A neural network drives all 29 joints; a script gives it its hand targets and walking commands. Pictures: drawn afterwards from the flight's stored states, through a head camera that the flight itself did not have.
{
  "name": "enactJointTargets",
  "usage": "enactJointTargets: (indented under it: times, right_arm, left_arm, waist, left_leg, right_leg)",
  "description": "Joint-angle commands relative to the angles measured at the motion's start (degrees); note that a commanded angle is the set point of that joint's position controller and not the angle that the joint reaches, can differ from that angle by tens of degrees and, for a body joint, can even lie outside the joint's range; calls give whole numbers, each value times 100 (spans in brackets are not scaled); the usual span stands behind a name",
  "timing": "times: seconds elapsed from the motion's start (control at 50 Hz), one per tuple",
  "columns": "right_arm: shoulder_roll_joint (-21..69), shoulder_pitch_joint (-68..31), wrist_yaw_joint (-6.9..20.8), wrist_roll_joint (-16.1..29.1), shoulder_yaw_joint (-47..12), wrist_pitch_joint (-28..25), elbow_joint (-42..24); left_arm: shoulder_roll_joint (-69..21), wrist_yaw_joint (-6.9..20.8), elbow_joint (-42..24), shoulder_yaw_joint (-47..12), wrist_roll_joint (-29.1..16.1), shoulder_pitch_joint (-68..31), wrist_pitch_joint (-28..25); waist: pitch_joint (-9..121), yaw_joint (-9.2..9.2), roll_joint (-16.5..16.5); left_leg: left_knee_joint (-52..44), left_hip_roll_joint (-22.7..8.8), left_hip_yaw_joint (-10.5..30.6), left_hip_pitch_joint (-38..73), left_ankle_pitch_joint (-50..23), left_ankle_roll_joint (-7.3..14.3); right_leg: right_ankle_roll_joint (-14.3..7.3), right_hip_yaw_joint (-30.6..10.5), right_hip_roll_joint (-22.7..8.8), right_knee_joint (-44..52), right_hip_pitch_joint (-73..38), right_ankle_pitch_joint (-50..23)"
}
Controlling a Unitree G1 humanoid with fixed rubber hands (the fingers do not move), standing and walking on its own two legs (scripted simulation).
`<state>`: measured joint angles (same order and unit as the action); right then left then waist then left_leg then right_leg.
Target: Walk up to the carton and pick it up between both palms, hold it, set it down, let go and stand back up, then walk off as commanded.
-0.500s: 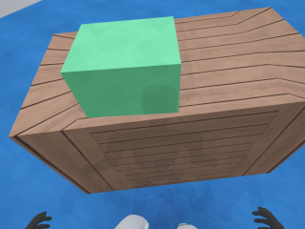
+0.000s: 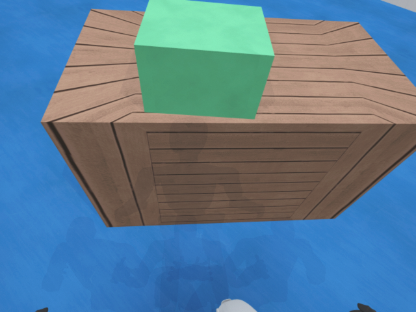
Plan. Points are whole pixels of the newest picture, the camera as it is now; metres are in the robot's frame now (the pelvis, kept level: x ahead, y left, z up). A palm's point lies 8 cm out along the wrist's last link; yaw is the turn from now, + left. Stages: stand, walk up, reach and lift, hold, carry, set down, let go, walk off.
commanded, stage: walk off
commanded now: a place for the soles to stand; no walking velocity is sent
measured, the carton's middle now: (203, 59) +0.75 +0.01 +0.06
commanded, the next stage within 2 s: stand in 1.36 s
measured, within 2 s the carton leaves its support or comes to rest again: neither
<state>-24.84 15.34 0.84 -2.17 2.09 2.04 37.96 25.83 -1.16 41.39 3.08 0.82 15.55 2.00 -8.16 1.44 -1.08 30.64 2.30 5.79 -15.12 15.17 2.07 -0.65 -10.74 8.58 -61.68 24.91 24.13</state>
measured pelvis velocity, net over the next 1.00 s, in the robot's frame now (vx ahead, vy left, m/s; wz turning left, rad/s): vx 0.06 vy -0.01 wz -0.05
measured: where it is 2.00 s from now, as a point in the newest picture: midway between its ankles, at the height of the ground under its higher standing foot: outside the picture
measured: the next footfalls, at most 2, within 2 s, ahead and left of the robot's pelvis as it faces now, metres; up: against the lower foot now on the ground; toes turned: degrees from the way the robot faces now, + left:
right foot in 0.14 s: +0.02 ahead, -0.12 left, +0.00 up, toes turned +5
left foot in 0.46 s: +0.11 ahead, +0.12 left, +0.00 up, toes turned -7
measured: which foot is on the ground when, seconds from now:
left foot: down 0.00-0.16, up 0.18-0.44, down 0.46-1.00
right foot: up 0.00-0.12, down 0.14-0.48, up 0.50-0.76, down 0.78-1.00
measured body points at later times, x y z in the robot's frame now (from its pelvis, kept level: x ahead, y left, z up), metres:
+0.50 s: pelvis +0.02 +0.02 -0.01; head +0.05 +0.01 +0.44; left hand +0.15 +0.34 -0.10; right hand +0.10 -0.31 -0.11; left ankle +0.08 +0.12 -0.74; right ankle -0.02 -0.13 -0.73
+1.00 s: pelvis +0.06 -0.01 -0.01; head +0.09 -0.03 +0.44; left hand +0.21 +0.30 -0.09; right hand +0.15 -0.34 -0.11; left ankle +0.07 +0.12 -0.74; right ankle +0.09 -0.14 -0.74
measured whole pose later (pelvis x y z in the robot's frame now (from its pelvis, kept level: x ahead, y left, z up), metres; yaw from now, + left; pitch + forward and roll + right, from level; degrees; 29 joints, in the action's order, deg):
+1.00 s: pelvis +0.06 -0.01 -0.01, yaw -3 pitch -1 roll +0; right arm -24.8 15.5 0.8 -1.5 2.1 -1.0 39.1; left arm 23.8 0.1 43.5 3.1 0.8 11.3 -1.1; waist -5.9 1.5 1.2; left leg 31.4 0.8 4.3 -13.4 16.7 0.4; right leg 0.4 -6.6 2.0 -31.9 16.3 14.2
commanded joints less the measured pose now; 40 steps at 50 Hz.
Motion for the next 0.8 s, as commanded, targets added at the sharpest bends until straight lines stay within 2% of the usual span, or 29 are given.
enactJointTargets:
  times: [0.0,0.04,0.06,0.08,0.1,0.12,0.14,0.16,0.18,0.2,0.24,0.28,0.34,0.38,0.4,0.42,0.44,0.46,0.48,0.5,0.52,0.56,0.58,0.62,0.66,0.7,0.74,0.76,0.78]
  right_arm:
    - [-1364,435,73,-131,646,-156,116]
    - [-1369,272,113,-92,661,-150,135]
    - [-1360,137,135,-59,647,-140,76]
    - [-1251,4,145,-26,609,-150,13]
    - [-1107,-32,142,-1,565,-150,-7]
    - [-906,-25,126,66,502,-165,-63]
    - [-706,-31,117,109,424,-217,-166]
    - [-893,-69,99,90,426,-253,-95]
    - [-1060,13,88,116,472,-267,26]
    - [-1091,134,88,108,498,-260,69]
    - [-1071,149,72,110,499,-287,110]
    - [-1058,171,45,115,480,-309,107]
    - [-1030,103,-2,126,469,-329,145]
    - [-921,285,-24,104,459,-372,223]
    - [-880,612,-60,92,480,-399,303]
    - [-924,1054,-112,57,531,-434,443]
    - [-1147,1174,-157,-7,618,-453,451]
    - [-1540,828,-185,-51,663,-472,338]
    - [-1667,439,-143,10,636,-497,280]
    - [-1673,163,-126,34,617,-487,224]
    - [-1555,-66,-120,35,537,-482,168]
    - [-1380,-232,-100,32,473,-490,77]
    - [-1358,-224,-71,30,490,-478,72]
    - [-1265,-144,-31,35,486,-458,40]
    - [-1160,-120,-8,60,469,-425,54]
    - [-1057,-248,-10,105,424,-387,54]
    - [-911,-50,-33,171,361,-395,95]
    - [-834,-51,-36,200,325,-394,75]
    - [-729,-96,-40,232,277,-396,96]
  left_arm:
    - [927,63,-190,468,-108,15,-310]
    - [846,76,-149,422,-44,85,-348]
    - [800,65,-106,424,-24,217,-389]
    - [774,66,-8,441,-5,468,-440]
    - [870,61,115,490,20,715,-478]
    - [1149,55,120,560,80,890,-494]
    - [1475,25,40,640,109,673,-552]
    - [1586,10,-37,649,116,437,-566]
    - [1420,15,-76,576,90,268,-586]
    - [1293,10,-95,548,92,196,-608]
    - [1107,36,-152,482,82,243,-595]
    - [1076,73,-228,460,124,330,-530]
    - [988,90,-282,373,134,280,-440]
    - [941,100,-334,339,113,54,-401]
    - [886,106,-367,310,86,-205,-370]
    - [757,103,-342,271,64,-300,-336]
    - [566,89,-333,221,41,-274,-318]
    - [378,79,-310,216,-2,-70,-303]
    - [714,35,-248,309,-9,78,-260]
    - [916,36,-181,365,7,124,-259]
    - [911,77,-94,370,-15,198,-257]
    - [851,172,37,379,-27,327,-267]
    - [853,187,53,391,-30,375,-276]
    - [778,210,37,367,-33,274,-304]
    - [672,171,44,356,-53,141,-346]
    - [594,92,75,341,-61,115,-438]
    - [773,44,44,353,-37,-13,-499]
    - [902,33,45,353,-42,-38,-511]
    - [1039,32,-7,372,-18,-128,-523]
  waist:
    - [1136,351,1388]
    - [974,285,1479]
    - [919,170,1384]
    - [931,-31,1119]
    - [1047,-219,685]
    - [1098,-317,-23]
    - [869,-263,-623]
    - [733,-286,-394]
    - [609,-209,-274]
    - [653,-153,-277]
    - [942,-171,-458]
    - [1084,-268,-792]
    - [1078,-322,-859]
    - [1170,-160,-815]
    - [1268,86,-657]
    - [1449,368,-273]
    - [1581,514,269]
    - [1334,209,901]
    - [901,-23,744]
    - [372,-123,572]
    - [-102,-222,515]
    - [-301,-241,906]
    - [-142,-220,1038]
    - [306,-147,1102]
    - [590,-84,1132]
    - [838,-173,868]
    - [1199,-113,355]
    - [1430,-98,89]
    - [1401,-99,-318]
  left_leg:
    - [-1135,-1180,1322,1829,1643,736]
    - [-1196,-1255,1385,1321,1863,865]
    - [-1111,-1226,1320,885,1983,853]
    - [-758,-1052,1021,232,1872,674]
    - [-171,-730,650,-633,1785,396]
    - [648,-253,180,-1407,1704,89]
    - [1558,232,-150,-1985,1574,-89]
    - [1896,58,191,-1944,1561,-70]
    - [2135,-13,372,-1776,1392,-60]
    - [2189,-76,352,-1702,1223,-92]
    - [2054,-92,110,-1731,1189,-123]
    - [1828,-86,-196,-1653,1253,-175]
    - [999,-213,-409,-1246,1009,-132]
    - [13,-256,-508,-523,169,-46]
    - [-568,-237,-585,207,-426,-11]
    - [-1153,-309,-329,1274,-806,41]
    - [-1031,-742,686,2001,-819,187]
    - [-1151,-1772,2431,1778,-543,570]
    - [-1657,-2249,3131,494,1118,1020]
    - [-1858,-2260,3122,-297,2483,1290]
    - [-2007,-2019,2629,-680,3055,1198]
    - [-1869,-1577,1799,-557,2498,918]
    - [-1753,-1509,1499,-449,2188,880]
    - [-1466,-1308,1086,53,1365,732]
    - [-1162,-1200,896,221,566,615]
    - [-656,-1058,595,183,-374,444]
    - [-280,-907,448,-30,-901,219]
    - [-33,-696,267,-113,-729,101]
    - [256,-441,119,-214,-496,-15]
  right_leg:
    - [123,536,-395,2300,318,549]
    - [58,734,-543,2889,-133,585]
    - [-25,740,-589,3386,-642,299]
    - [-155,563,-678,3991,-1436,-43]
    - [-335,85,-833,4387,-2374,-8]
    - [-609,-964,-1389,4686,-2887,486]
    - [-861,-2199,-2243,4919,-2640,463]
    - [-1188,-2401,-2597,4778,-2299,76]
    - [-1232,-1964,-2467,4646,-2047,-218]
    - [-1234,-1657,-2316,4403,-2165,-771]
    - [-1111,-1145,-2058,3932,-2627,-2051]
    - [-1109,-859,-1926,3747,-2803,-2561]
    - [-1075,-633,-1842,3533,-2644,-2957]
    - [-958,-456,-1690,3174,-2371,-3088]
    - [-816,-211,-1571,2781,-1990,-3175]
    - [-619,63,-1292,1898,-1321,-3047]
    - [-433,4,-912,1171,-321,-1955]
    - [-204,114,-233,796,413,396]
    - [-187,-16,-272,427,144,1232]
    - [-236,0,-436,190,1,1242]
    - [-221,0,-564,267,-17,957]
    - [-138,94,-660,787,86,438]
    - [-72,294,-710,1112,-17,273]
    - [-23,546,-743,2036,-327,-32]
    - [-30,603,-745,2868,-719,-431]
    - [-98,622,-716,3771,-1286,-1034]
    - [-277,108,-932,3863,-1783,-1281]
    - [-395,-373,-1219,3876,-1966,-1573]
    - [-564,-1033,-1698,4020,-1831,-1913]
